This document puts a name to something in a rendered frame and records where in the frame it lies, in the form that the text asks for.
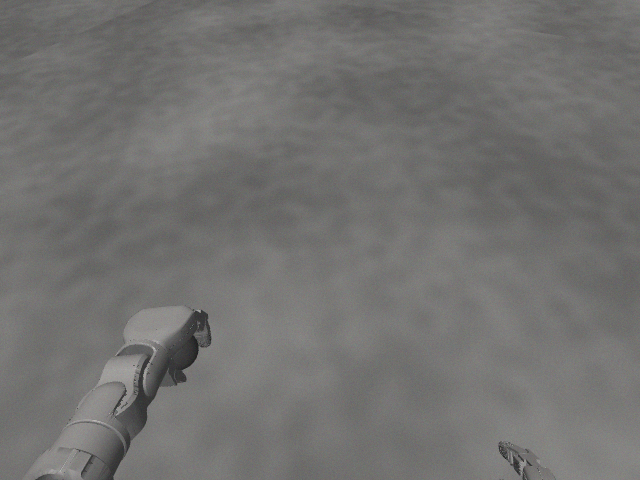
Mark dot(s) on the left robot arm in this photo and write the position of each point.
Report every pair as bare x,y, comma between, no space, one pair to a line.
97,437

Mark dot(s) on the left robot hand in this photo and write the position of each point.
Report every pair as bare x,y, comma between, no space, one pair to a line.
171,327

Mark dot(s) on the right robot hand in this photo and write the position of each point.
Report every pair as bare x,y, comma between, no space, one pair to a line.
525,462

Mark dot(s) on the ball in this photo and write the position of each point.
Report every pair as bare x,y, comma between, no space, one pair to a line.
187,354

